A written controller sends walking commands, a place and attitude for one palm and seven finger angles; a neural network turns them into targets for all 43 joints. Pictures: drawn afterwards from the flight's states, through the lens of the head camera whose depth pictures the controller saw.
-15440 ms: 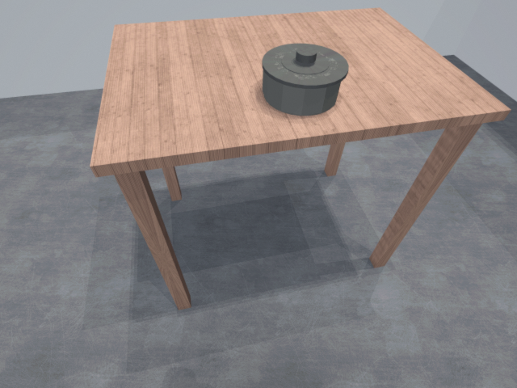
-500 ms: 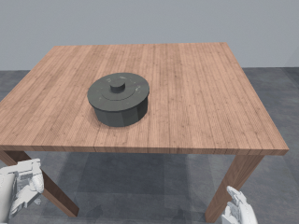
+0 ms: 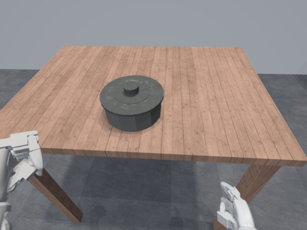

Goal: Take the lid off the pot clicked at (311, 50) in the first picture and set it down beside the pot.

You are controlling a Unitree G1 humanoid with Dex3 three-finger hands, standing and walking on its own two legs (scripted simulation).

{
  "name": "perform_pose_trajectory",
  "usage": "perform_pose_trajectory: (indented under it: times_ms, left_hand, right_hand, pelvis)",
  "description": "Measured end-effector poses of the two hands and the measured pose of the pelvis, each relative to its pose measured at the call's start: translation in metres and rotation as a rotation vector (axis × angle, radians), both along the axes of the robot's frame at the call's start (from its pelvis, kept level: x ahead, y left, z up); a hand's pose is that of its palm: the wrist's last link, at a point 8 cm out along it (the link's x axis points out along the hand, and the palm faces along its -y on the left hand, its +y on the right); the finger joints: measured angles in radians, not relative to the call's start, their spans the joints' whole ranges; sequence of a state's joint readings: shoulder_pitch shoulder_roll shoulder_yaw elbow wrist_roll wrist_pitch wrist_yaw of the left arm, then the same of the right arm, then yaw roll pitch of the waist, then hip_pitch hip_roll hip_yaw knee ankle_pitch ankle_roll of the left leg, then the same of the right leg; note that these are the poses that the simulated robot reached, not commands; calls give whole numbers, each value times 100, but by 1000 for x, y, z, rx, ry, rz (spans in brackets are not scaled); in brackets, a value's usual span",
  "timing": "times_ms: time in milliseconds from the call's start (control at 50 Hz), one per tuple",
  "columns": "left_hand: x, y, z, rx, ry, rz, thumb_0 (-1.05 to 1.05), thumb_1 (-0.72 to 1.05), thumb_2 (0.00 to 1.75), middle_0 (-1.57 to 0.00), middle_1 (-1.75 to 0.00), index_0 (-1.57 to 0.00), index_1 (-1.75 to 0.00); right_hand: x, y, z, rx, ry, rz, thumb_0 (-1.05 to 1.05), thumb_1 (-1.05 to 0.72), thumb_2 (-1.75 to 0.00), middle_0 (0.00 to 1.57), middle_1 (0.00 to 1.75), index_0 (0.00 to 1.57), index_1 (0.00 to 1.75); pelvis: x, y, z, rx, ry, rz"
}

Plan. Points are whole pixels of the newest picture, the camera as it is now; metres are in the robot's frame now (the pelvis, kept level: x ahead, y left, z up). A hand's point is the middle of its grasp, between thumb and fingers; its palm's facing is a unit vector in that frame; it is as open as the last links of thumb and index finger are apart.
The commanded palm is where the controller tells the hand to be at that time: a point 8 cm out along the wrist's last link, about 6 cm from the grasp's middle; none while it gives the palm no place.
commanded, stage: reach forward and open the fingers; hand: left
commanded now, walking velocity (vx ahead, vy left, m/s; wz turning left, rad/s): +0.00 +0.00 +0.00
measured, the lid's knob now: (131, 88) +0.46 +0.14 +0.15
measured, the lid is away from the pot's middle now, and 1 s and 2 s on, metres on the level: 0.00 0.00 0.00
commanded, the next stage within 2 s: move the open hand above the knob in 1.30 s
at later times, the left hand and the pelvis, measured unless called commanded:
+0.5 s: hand (27, 149) +0.20 +0.28 +0.19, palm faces +0.12 -0.05 -0.99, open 3.1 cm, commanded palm +0.16 +0.27 +0.24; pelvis -0.03 +0.02 -0.01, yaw +0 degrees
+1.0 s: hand (36, 124) +0.24 +0.27 +0.21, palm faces +0.00 +0.00 -1.00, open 8.5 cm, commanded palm +0.20 +0.26 +0.27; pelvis -0.05 +0.01 +0.00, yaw +1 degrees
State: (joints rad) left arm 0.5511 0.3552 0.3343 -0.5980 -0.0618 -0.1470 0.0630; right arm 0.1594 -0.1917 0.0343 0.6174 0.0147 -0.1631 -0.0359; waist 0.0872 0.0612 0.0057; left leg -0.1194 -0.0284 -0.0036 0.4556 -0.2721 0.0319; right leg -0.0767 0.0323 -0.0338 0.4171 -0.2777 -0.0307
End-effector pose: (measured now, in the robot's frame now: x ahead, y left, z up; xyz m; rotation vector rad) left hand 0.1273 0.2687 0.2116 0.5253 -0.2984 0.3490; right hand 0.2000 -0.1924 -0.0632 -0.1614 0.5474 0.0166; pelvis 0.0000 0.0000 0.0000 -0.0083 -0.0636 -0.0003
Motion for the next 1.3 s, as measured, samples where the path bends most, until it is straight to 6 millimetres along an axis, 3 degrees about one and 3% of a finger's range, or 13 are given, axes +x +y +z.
perform_pose_trajectory:
  times_ms: [120,320,420,540,640,740,880,1000,1160,1300]
  left_hand:
    - [4,6,14,21,-74,-15,1,89,90,-131,-150,-131,-150]
    - [26,-8,33,762,182,102,1,79,98,-129,-137,-129,-136]
    - [37,5,32,938,330,132,1,67,107,-126,-122,-126,-122]
    - [44,6,24,924,440,85,0,49,119,-122,-102,-122,-102]
    - [54,2,31,987,461,38,0,33,129,-118,-85,-118,-84]
    - [67,9,39,987,502,55,0,16,139,-113,-67,-112,-67]
    - [75,-7,38,1022,515,-27,0,-7,154,-105,-42,-105,-42]
    - [89,3,54,1005,509,28,0,-24,166,-98,-23,-98,-23]
    - [99,-12,49,1026,521,-27,0,-34,172,-94,-12,-94,-11]
    - [109,-6,75,993,476,35,0,-35,173,-92,-9,-92,-9]
  right_hand:
    - [-14,1,-7,-9,44,-7,1,-91,-90,21,30,20,30]
    - [-15,-2,-20,-15,159,21,1,-91,-90,21,30,20,30]
    - [-9,0,-23,20,171,19,1,-91,-90,20,30,20,30]
    - [-4,7,-19,39,134,32,1,-91,-90,20,30,20,30]
    - [-5,14,-15,35,120,53,1,-91,-90,20,30,20,30]
    - [-13,17,-14,50,120,63,1,-91,-90,20,30,20,30]
    - [-26,13,-17,47,127,55,1,-91,-90,20,30,20,30]
    - [-39,5,-22,45,148,36,1,-91,-90,20,30,20,30]
    - [-47,-4,-23,33,150,16,1,-91,-90,20,30,20,30]
    - [-47,-8,-22,45,137,5,1,-91,-90,20,30,20,30]
  pelvis:
    - [-4,5,0,0,-4,-2]
    - [-20,15,-6,4,65,-21]
    - [-25,18,-6,2,76,-10]
    - [-29,19,-4,-1,65,13]
    - [-33,18,-3,-1,47,24]
    - [-41,16,-1,-2,40,23]
    - [-48,16,-1,1,34,20]
    - [-53,14,-1,3,33,19]
    - [-55,13,-2,7,25,19]
    - [-55,12,-3,8,30,18]
